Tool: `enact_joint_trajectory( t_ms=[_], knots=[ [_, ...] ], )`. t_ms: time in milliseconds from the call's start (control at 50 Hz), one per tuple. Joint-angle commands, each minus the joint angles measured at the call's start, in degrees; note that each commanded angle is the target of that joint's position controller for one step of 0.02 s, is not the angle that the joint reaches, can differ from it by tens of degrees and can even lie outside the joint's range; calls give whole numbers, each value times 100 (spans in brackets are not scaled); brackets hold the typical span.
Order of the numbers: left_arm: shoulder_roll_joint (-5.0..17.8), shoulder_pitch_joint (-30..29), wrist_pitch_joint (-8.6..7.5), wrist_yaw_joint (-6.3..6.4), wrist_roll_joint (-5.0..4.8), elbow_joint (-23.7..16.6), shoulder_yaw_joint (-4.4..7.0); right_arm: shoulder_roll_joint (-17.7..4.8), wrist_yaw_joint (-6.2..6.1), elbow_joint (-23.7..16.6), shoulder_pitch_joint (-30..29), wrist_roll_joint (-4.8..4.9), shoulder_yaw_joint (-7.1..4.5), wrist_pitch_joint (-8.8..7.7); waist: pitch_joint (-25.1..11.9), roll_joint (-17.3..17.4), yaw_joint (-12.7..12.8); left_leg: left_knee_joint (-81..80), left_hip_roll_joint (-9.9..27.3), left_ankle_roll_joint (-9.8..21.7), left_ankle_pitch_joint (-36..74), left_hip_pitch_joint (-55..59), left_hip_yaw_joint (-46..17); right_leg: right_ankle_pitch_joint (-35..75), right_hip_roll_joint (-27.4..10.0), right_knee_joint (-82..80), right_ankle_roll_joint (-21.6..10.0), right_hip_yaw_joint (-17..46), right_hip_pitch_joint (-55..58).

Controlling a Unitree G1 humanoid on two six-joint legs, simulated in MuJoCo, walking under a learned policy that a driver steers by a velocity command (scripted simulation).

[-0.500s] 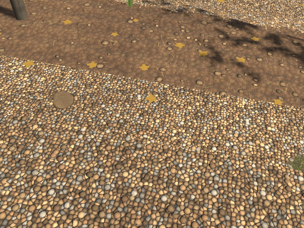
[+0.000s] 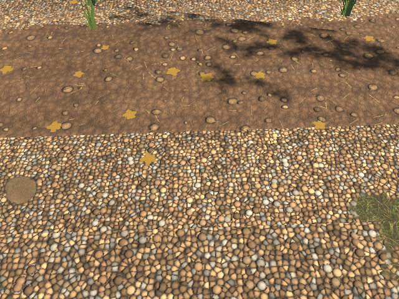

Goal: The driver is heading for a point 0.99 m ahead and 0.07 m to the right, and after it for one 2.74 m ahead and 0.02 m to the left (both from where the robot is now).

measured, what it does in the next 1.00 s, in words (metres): goes down, turning right: left foot 0.19 m lower, then right foot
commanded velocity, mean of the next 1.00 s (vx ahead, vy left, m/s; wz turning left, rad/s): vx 0.50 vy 0.00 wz -0.40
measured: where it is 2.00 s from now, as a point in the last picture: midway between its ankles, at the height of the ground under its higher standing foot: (245, 237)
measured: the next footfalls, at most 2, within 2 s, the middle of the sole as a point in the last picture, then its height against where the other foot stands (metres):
left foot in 0.38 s outside the picture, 0.19 m lower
right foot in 0.88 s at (244, 290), level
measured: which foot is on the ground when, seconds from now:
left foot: up 0.00-0.36, down 0.38-0.88, up 0.90-1.00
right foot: down 0.00-0.38, up 0.40-0.86, down 0.88-1.00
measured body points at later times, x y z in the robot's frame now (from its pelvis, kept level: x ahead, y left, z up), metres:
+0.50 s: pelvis +0.31 +0.10 -0.19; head +0.34 +0.11 +0.25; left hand +0.40 +0.34 -0.34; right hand +0.33 -0.17 -0.32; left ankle +0.36 +0.19 -0.93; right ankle +0.15 -0.03 -0.67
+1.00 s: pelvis +0.54 +0.01 -0.19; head +0.56 +0.00 +0.26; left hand +0.79 +0.16 -0.28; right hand +0.44 -0.24 -0.33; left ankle +0.48 +0.17 -0.83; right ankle +0.56 -0.08 -0.92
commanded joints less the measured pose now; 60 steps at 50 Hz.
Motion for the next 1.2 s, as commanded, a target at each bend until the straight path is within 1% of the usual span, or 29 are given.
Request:
enact_joint_trajectory(
  t_ms=[20,40,80,120,220,320,360,380,400,420,440,460,480,500,540,560,600,680,800,840,860,880,900,920,940,980,1040,1140,1200],
  knots=[
    [1102,-137,-9,242,153,-497,318,-113,103,-169,348,-186,37,-23,-438,-68,-183,-258,-31,-107,1565,-30,253,3428,-1418,-496,-1145,1471,42],
    [1126,620,-107,330,58,-187,305,-516,140,-355,-280,90,-127,-93,-162,-207,62,-635,77,-21,1761,-1256,-269,2320,-1511,-565,-1035,1867,917],
    [1112,857,-133,446,-12,-4,269,-608,186,-711,-1092,-5,-112,-179,215,-219,244,-2071,-39,97,2385,-1634,-243,1162,-1363,-582,-864,1892,828],
    [878,672,-70,525,-30,130,200,-111,273,-811,-1294,-209,46,-270,185,-447,332,-2736,-250,127,4094,-539,-31,379,-1015,-254,-638,1614,-85],
    [806,637,-3,472,-52,270,157,-80,462,-1118,-1239,-80,57,-282,209,-848,271,-2684,-503,308,3962,-36,-153,7,-943,796,-592,2224,-502],
    [638,539,237,655,-137,331,163,-192,378,-864,-605,-5,-21,-257,109,-797,271,-4674,99,79,4771,1172,-467,90,-519,2662,-43,2060,410],
    [631,468,257,578,-114,481,159,-329,248,-183,1273,153,-191,-224,-301,-408,-516,-5742,631,-8,5863,3093,-315,-513,-222,5004,291,1433,10],
    [265,677,183,438,53,668,81,-375,257,193,2390,142,-187,-174,-744,158,-839,-4707,1048,139,5588,4969,-746,-2928,162,6875,506,1197,-1534],
    [-270,1481,75,233,15,751,-25,-518,330,346,2589,-62,-111,-198,-1129,1406,-511,-2277,1090,-281,7773,6648,-326,-3587,210,8235,504,1320,-3570],
    [-22,2182,-56,161,-243,682,-48,-873,322,452,2566,-23,-246,-134,-1542,2544,-164,-2160,1657,218,7762,7029,-1391,-3022,-100,9079,719,1270,-4563],
    [426,1520,-118,151,-199,549,-9,-520,309,246,2486,-14,-210,-54,-1548,1367,-513,-2528,1694,601,6088,6554,-1301,-2320,-481,8352,732,935,-4988],
    [444,1166,-139,228,-248,232,-16,-1070,262,489,2259,2,-370,-1,-1573,1294,-217,-3353,2240,1415,3294,5804,-2346,-1741,-631,8858,782,528,-5112],
    [555,679,-24,376,-237,189,18,-666,215,509,1877,16,-229,33,-1094,456,-138,-4523,2099,1437,1013,4548,-2817,-1029,-935,8746,678,109,-4873],
    [814,23,0,458,-338,-27,122,-440,131,364,1254,-63,-85,-108,-383,861,10,-4710,2298,1542,846,3362,-2971,-76,-1108,7521,438,803,-4642],
    [667,-377,84,425,-32,1,147,122,107,520,800,48,123,-237,744,558,230,-4822,1100,789,2041,1501,-976,604,-1190,5248,463,932,-3619],
    [504,-596,26,379,138,-43,152,-45,56,515,763,-76,78,-249,634,558,135,-5044,598,693,2252,1036,-341,1165,-1083,4139,557,558,-2803],
    [128,-935,-110,247,283,-184,64,-118,-59,720,1150,-50,118,-237,310,665,18,-5003,566,816,3713,1380,-65,2037,-1045,2727,687,123,-2289],
    [-98,-1726,-61,23,151,-433,-57,-385,-153,984,1848,180,46,-8,171,285,-355,-4936,967,791,4225,3078,-205,2014,-979,1254,571,-84,-2719],
    [-8,-2838,-151,-209,79,-822,-53,-450,-149,1197,2435,133,39,300,489,95,-617,-4621,1099,956,3975,4056,-139,1149,-773,437,304,-479,-2768],
    [192,-2362,-184,-223,102,-705,41,-595,-127,1111,2251,144,7,343,108,277,-262,-4005,963,975,5419,3850,24,873,-448,88,112,-769,-1462],
    [491,-1474,-198,-195,122,-458,189,-609,-124,1042,2058,174,26,346,-392,282,213,-3173,738,842,5745,3390,203,1351,-414,-95,-95,-698,-26],
    [1012,-186,-183,-131,174,-145,367,-562,-110,844,1773,104,64,271,-1193,100,728,-1692,429,638,4616,2166,397,2106,-1224,169,-541,304,1962],
    [1449,337,-165,-102,119,-14,440,91,-8,780,2474,8,286,122,-2149,-1182,521,731,-511,306,-94,195,520,1893,-2891,-119,-1626,2831,3828],
    [999,413,-106,-75,62,59,358,-323,69,825,2274,140,161,-10,-2122,-1131,647,1332,-536,308,-1527,-583,-140,950,-2993,-773,-1708,3603,3654],
    [871,-171,-77,-42,88,16,283,-599,65,572,1713,270,44,-44,-949,-974,491,1417,-261,293,-1163,-1042,-28,746,-2760,-1025,-1389,2822,2765],
    [523,-976,-125,-76,157,-77,171,-473,-34,435,1230,172,4,11,-87,-233,56,586,124,221,-354,-589,136,1315,-2183,-1438,-953,1680,1122],
    [458,-1158,-247,-105,197,18,163,-125,-93,459,1546,123,16,199,-60,-498,-330,-189,314,60,-24,314,205,1698,-1856,-1834,-867,1018,88],
    [939,-683,-229,51,220,439,313,152,-50,91,586,-62,112,170,-155,-497,-175,-1731,71,-31,1560,920,503,2641,-1526,-1705,-702,187,-380],
    [904,-547,-275,51,215,563,286,-270,1,350,979,29,-41,156,-348,-425,-294,-770,30,41,2201,1290,434,2496,-1803,-1235,-726,245,-569]
  ],
)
